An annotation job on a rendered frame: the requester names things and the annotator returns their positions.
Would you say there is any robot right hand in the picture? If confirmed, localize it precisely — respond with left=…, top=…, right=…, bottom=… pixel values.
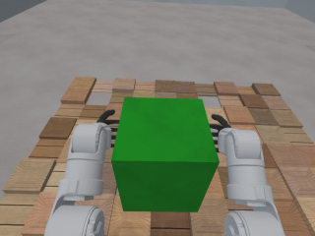
left=210, top=114, right=231, bottom=152

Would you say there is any right robot forearm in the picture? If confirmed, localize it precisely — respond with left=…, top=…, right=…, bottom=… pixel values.
left=218, top=128, right=285, bottom=236

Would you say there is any left robot forearm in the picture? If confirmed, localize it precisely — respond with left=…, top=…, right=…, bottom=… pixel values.
left=43, top=122, right=112, bottom=236

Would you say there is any robot left hand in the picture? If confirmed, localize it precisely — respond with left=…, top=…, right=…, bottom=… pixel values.
left=96, top=109, right=120, bottom=148

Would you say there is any left robot upper arm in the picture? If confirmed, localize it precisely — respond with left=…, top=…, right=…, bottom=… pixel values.
left=45, top=205, right=105, bottom=236

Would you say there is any right robot upper arm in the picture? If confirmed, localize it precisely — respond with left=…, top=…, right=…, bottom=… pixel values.
left=224, top=210, right=284, bottom=236

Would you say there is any carton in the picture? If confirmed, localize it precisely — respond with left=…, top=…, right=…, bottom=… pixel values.
left=111, top=97, right=220, bottom=212

